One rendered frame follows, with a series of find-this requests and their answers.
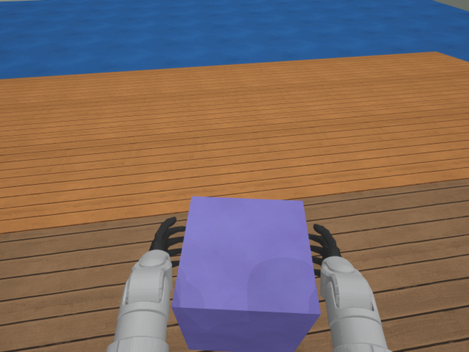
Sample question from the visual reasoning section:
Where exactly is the robot left forearm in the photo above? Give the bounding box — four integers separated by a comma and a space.
106, 249, 172, 352

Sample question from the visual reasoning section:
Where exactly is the robot left hand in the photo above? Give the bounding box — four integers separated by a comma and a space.
149, 217, 186, 268

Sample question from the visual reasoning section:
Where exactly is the robot right hand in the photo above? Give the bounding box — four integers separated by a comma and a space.
309, 224, 342, 276

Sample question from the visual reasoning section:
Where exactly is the carton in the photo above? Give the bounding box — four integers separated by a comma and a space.
171, 197, 321, 352

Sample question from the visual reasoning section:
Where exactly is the robot right forearm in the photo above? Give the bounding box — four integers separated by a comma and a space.
320, 256, 392, 352

